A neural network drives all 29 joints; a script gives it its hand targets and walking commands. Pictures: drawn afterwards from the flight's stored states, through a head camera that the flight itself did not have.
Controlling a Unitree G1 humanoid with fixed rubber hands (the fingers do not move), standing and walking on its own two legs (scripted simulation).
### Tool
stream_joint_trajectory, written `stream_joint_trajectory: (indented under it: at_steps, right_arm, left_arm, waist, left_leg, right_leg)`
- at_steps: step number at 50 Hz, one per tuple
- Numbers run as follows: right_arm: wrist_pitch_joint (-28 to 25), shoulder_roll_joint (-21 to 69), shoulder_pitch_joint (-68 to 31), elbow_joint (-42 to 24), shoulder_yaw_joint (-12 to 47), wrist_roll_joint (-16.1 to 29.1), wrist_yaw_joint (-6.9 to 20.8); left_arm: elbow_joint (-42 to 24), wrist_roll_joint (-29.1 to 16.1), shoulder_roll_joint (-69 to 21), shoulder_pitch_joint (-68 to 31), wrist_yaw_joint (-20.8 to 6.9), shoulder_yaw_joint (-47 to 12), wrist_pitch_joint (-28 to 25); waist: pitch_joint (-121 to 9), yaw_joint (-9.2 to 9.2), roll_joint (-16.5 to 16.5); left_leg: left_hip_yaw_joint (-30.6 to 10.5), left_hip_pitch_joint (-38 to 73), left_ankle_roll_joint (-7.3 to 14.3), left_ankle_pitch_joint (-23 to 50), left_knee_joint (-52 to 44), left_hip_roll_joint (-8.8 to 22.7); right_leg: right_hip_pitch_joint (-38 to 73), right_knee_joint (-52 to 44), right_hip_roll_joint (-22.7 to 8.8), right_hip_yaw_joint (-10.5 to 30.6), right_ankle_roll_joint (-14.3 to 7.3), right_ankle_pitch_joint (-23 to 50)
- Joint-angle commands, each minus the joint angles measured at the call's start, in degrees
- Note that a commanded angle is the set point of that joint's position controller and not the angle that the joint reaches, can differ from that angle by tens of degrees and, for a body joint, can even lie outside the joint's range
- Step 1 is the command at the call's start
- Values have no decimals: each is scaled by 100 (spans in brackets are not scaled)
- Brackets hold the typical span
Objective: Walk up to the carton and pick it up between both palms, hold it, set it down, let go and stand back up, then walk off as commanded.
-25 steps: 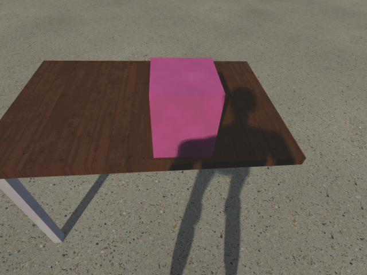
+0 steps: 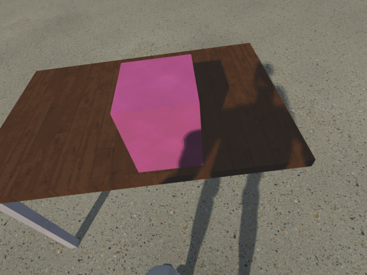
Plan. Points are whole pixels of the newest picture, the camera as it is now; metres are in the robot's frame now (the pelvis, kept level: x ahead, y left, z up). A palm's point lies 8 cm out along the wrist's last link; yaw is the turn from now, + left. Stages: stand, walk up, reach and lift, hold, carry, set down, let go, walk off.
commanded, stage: walk up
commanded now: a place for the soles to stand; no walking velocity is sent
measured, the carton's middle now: (163, 115) +0.53 +0.10 +0.02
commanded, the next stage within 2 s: none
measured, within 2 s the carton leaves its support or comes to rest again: neither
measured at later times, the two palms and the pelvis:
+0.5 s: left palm out of the picture +0.07 +0.34 -0.09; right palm out of the picture +0.06 -0.30 -0.09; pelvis -0.01 +0.01 -0.01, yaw +0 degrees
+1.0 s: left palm out of the picture +0.05 +0.41 -0.07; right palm out of the picture +0.08 -0.26 -0.11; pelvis +0.00 +0.06 -0.01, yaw +3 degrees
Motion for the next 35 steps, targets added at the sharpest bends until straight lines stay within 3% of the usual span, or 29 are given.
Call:
stream_joint_trajectory:
  at_steps: [1, 3, 5, 6, 7, 8, 9, 10, 11, 12, 14, 16, 18, 19, 20, 21, 23, 24, 25, 26, 27, 28, 29, 30, 31, 32, 33, 34, 35]
  right_arm:
    - [6, -649, 266, 35, -368, -1, -185]
    - [-46, -710, 273, 156, -426, -99, -184]
    - [-69, -738, 369, 218, -466, -126, -234]
    - [-60, -871, 212, 181, -478, -212, -215]
    - [-45, -1222, 172, 35, -537, -259, -219]
    - [-70, -1411, 29, 78, -556, -235, -223]
    - [-77, -1463, -314, -32, -516, -179, -186]
    - [-94, -1392, -452, -83, -472, -178, -168]
    - [-104, -1328, -468, -54, -431, -176, -158]
    - [-111, -1212, -502, -49, -409, -213, -146]
    - [-80, -1083, -434, -109, -392, -139, -131]
    - [-25, -872, -482, -174, -372, -112, -112]
    - [7, -817, -460, -155, -299, -69, -117]
    - [13, -817, -455, -91, -365, -55, -120]
    - [29, -728, -440, -96, -351, -75, -99]
    - [29, -856, -376, -77, -390, -158, -94]
    - [7, -820, -162, 37, -423, -168, -71]
    - [5, -926, -79, 66, -446, -168, -60]
    - [-13, -915, -41, 62, -453, -152, -68]
    - [-37, -1010, -53, 35, -452, -175, -71]
    - [-41, -1053, -218, 26, -429, -166, -50]
    - [-49, -1045, -259, 31, -392, -181, -65]
    - [-49, -1068, -438, 11, -366, -132, -76]
    - [-66, -1004, -444, -58, -334, -139, -66]
    - [-64, -971, -449, -41, -350, -121, -80]
    - [-74, -956, -453, -35, -313, -92, -95]
    - [-77, -888, -406, -9, -315, -85, -114]
    - [-81, -927, -290, 3, -330, -113, -106]
    - [-86, -964, -273, 38, -370, -122, -114]
  left_arm:
    - [-497, 38, 1106, -470, 45, 376, 122]
    - [-479, 27, 1106, -534, 6, 329, 207]
    - [-427, 16, 1003, -677, -9, 268, 268]
    - [-372, 0, 824, -589, -8, 247, 297]
    - [-383, 9, 738, -593, -5, 158, 296]
    - [-313, 2, 641, -481, 8, 127, 319]
    - [-185, -5, 850, -293, 23, 217, 298]
    - [-107, 55, 925, -350, 0, 262, 277]
    - [-136, 61, 932, -520, -20, 310, 253]
    - [-94, 34, 802, -451, -44, 290, 210]
    - [-27, 95, 747, -258, -21, 345, 116]
    - [-39, 159, 862, -186, 46, 303, 40]
    - [-58, 183, 1102, -355, 74, 349, 22]
    - [-1, 180, 1257, -553, 64, 343, 29]
    - [12, 181, 1324, -673, 47, 392, 45]
    - [14, 190, 1326, -716, 49, 371, 82]
    - [-24, 159, 1157, -893, 12, 319, 80]
    - [-18, 152, 1116, -981, -2, 310, 89]
    - [-75, 106, 1077, -944, -18, 292, 98]
    - [-151, 118, 916, -924, -31, 257, 86]
    - [-123, 97, 826, -856, -35, 250, 91]
    - [-64, 113, 833, -789, -45, 248, 79]
    - [-5, 111, 858, -627, -46, 275, 75]
    - [-6, 138, 899, -550, -27, 298, 41]
    - [-12, 145, 938, -583, -12, 257, 24]
    - [-33, 151, 1072, -688, -30, 333, 24]
    - [-14, 150, 1037, -690, -31, 303, 26]
    - [-87, 141, 1032, -798, -16, 303, 45]
    - [-96, 126, 993, -858, -6, 261, 37]
  waist:
    - [-554, 21, -1539]
    - [-421, 9, -980]
    - [-296, -57, -928]
    - [-127, -35, -254]
    - [-11, 25, 362]
    - [145, 105, 720]
    - [530, 145, 918]
    - [493, 187, 598]
    - [522, 184, 549]
    - [254, 156, 753]
    - [-425, 215, 614]
    - [-951, 255, 633]
    - [-653, 228, -28]
    - [-306, 82, -386]
    - [-135, 21, -666]
    - [-53, 48, -453]
    - [159, -28, -732]
    - [137, -94, -503]
    - [118, -110, -361]
    - [-120, -30, -11]
    - [-132, 63, 42]
    - [-206, 116, 271]
    - [-284, 283, 205]
    - [-499, 254, -21]
    - [-500, 184, 16]
    - [-568, 191, -233]
    - [-556, 145, -320]
    - [-489, 63, -201]
    - [-530, 62, -212]
  left_leg:
    - [275, 844, -27, 1044, -934, 106]
    - [459, 1425, 5, 1297, -1768, -61]
    - [176, 1671, 79, 1208, -1952, 8]
    - [-275, 1619, 207, 678, -2156, 159]
    - [-1822, 1398, 496, 20, -2710, 973]
    - [-2811, 667, 871, -1319, -3503, 1670]
    - [-2951, 229, 1168, -1441, -3769, 1852]
    - [-2834, 49, 1109, -1095, -3686, 1664]
    - [-2302, 179, 866, -713, -3515, 1355]
    - [-1921, 442, 751, 219, -3284, 1128]
    - [-1435, 791, 532, 1695, -2609, 952]
    - [-1054, 1091, 370, 2018, -2000, 787]
    - [-711, 645, 185, 1229, -1632, 438]
    - [-540, 432, 143, 669, -1410, 251]
    - [-340, 149, 116, 224, -1349, 148]
    - [-302, 111, 118, -101, -1364, 96]
    - [-330, 425, 134, 115, -1432, 133]
    - [-453, 638, 144, -87, -1793, 238]
    - [-744, 820, 257, -150, -2080, 354]
    - [-1164, 842, 320, -314, -2379, 601]
    - [-1507, 683, 407, -456, -2735, 731]
    - [-1805, 589, 518, -526, -2997, 937]
    - [-1817, 581, 560, -119, -2919, 1019]
    - [-1632, 549, 443, 339, -2690, 949]
    - [-1232, 479, 313, 501, -2414, 704]
    - [-1058, 559, 266, 613, -2282, 590]
    - [-1019, 594, 240, 903, -2125, 515]
    - [-934, 633, 217, 1002, -2081, 493]
    - [-1033, 726, 282, 1140, -2140, 537]
  right_leg:
    - [420, -712, -960, 284, -915, 2245]
    - [-80, -394, -850, 328, -870, 993]
    - [-530, -254, -617, 258, -630, -607]
    - [-845, -194, -486, 332, -559, -1156]
    - [-1218, 273, -264, 214, -324, -1843]
    - [-801, 769, 117, -197, -89, -1789]
    - [-613, 963, 78, -58, -131, -1498]
    - [-380, 840, 59, 53, -150, -1305]
    - [-232, 441, 90, -116, -160, -1233]
    - [22, -64, 67, -140, -152, -884]
    - [757, -686, 143, -223, -188, -191]
    - [1057, -905, -51, -19, -217, -142]
    - [816, -1213, -588, 885, -518, -551]
    - [529, -1434, -809, 1228, -640, -1178]
    - [533, -1535, -1002, 1326, -764, -1785]
    - [374, -1567, -1090, 1414, -848, -2217]
    - [-178, -1697, -1008, 1288, -738, -2572]
    - [-369, -1504, -853, 984, -622, -2565]
    - [-470, -1291, -609, 732, -486, -2360]
    - [-336, -1015, -402, 442, -385, -2008]
    - [-169, -740, -125, 250, -277, -1703]
    - [34, -412, -51, 72, -258, -1328]
    - [377, -446, -28, 31, -242, -972]
    - [575, -575, -125, 189, -254, -1020]
    - [566, -770, -222, 417, -320, -1204]
    - [686, -780, -280, 381, -374, -1093]
    - [613, -906, -357, 513, -440, -1044]
    - [438, -912, -432, 634, -479, -1073]
    - [435, -755, -383, 489, -448, -952]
